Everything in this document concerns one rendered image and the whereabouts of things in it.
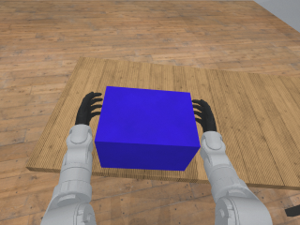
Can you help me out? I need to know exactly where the left robot upper arm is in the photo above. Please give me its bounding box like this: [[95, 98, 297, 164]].
[[41, 202, 97, 225]]

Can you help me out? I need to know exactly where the right robot upper arm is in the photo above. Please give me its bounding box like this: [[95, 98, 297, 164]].
[[215, 195, 272, 225]]

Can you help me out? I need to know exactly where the right robot hand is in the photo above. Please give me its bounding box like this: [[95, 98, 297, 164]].
[[191, 99, 217, 133]]

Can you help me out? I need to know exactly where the robot right forearm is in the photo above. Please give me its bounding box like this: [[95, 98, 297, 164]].
[[200, 130, 273, 225]]

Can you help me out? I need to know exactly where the robot left forearm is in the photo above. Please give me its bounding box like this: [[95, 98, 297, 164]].
[[40, 124, 94, 225]]

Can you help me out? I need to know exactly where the carton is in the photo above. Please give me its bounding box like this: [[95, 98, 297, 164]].
[[94, 86, 201, 172]]

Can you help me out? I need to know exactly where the left robot hand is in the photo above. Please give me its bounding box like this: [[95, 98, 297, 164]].
[[75, 91, 103, 126]]

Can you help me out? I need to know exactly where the table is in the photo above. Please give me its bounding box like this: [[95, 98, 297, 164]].
[[25, 56, 300, 217]]

